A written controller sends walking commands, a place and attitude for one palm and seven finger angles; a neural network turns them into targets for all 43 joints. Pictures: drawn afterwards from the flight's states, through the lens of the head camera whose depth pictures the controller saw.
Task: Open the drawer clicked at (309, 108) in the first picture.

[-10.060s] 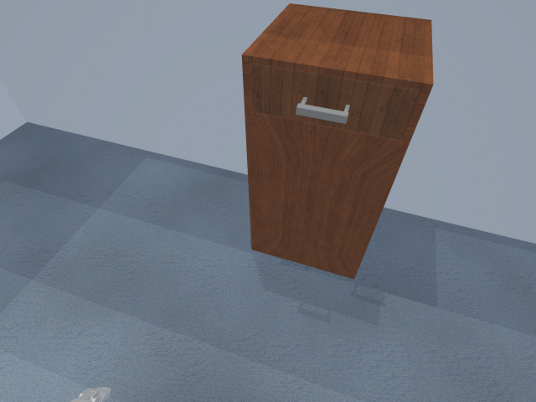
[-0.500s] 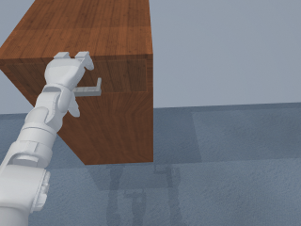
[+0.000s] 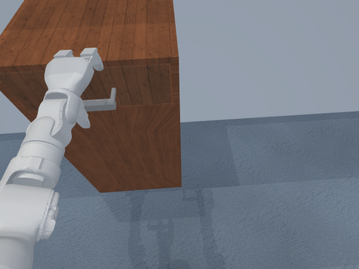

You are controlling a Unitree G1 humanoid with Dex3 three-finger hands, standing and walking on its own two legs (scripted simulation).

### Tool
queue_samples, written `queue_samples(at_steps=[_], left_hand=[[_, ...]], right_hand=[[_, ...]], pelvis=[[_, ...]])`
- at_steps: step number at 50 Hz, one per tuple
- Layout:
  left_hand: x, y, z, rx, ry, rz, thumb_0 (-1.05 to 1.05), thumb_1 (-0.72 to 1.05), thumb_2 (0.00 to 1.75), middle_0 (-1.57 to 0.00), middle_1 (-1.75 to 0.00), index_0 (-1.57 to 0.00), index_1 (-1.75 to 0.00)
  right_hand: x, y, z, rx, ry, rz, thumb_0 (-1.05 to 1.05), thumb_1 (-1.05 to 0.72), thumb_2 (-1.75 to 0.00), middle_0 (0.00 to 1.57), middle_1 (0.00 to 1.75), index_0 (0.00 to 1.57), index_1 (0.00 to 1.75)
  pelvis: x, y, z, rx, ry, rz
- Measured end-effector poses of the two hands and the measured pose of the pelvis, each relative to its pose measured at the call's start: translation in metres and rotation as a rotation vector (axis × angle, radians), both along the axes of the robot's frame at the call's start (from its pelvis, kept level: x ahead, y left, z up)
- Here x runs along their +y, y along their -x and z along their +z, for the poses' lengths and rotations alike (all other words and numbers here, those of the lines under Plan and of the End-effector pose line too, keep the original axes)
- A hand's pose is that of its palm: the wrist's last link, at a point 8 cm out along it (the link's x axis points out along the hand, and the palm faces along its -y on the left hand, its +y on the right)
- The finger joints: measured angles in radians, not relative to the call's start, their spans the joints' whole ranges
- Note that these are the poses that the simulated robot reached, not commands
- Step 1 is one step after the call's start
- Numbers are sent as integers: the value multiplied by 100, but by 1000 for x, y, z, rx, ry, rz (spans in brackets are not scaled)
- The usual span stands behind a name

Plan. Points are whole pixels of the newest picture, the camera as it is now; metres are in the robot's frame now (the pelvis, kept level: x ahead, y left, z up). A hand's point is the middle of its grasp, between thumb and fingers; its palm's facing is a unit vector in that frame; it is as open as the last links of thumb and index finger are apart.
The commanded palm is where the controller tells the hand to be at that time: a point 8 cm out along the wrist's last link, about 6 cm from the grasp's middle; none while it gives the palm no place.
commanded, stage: move the hooked fingers above the handle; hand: left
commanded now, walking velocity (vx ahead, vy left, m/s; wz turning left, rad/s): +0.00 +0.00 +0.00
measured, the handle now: (91, 99) +0.52 +0.24 +0.04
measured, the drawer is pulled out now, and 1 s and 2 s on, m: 0.00 0.00 0.00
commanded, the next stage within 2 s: lower the fingers behind the handle in 1.90 s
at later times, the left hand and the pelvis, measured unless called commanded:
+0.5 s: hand (74, 98) +0.47 +0.24 +0.11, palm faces +0.11 -0.03 -0.99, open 13.7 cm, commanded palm +0.45 +0.24 +0.15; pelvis -0.01 +0.00 +0.00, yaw +1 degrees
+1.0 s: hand (66, 98) +0.46 +0.26 +0.11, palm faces +0.11 +0.01 -0.99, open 13.7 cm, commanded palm +0.44 +0.25 +0.15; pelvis +0.00 +0.00 +0.00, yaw +0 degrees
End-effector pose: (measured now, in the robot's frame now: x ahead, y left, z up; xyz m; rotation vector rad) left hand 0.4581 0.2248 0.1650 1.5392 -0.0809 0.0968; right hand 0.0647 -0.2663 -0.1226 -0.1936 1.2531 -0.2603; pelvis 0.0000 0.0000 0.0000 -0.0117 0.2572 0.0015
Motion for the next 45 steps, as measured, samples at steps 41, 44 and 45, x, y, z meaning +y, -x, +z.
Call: queue_samples(at_steps=[41, 44, 45], left_hand=[[-17, 17, -33, 249, 34, -50, 0, -48, 30, -32, -120, -33, -123], [-15, 21, -32, 164, 35, -93, 1, -48, 30, -32, -120, -33, -122], [-10, 22, -28, 128, 29, -83, 1, -48, 30, -32, -121, -33, -122]], right_hand=[[12, 4, 8, -40, -25, -26, 0, -90, -90, 21, 30, 20, 30], [9, 2, 8, -44, -7, -22, 0, -90, -90, 21, 30, 20, 30], [8, 2, 7, -42, -4, -20, 0, -90, -90, 21, 30, 20, 30]], pelvis=[[2, -4, 4, -46, 1, -12], [2, -2, 3, -37, 0, -16], [2, -1, 2, -32, 0, -16]])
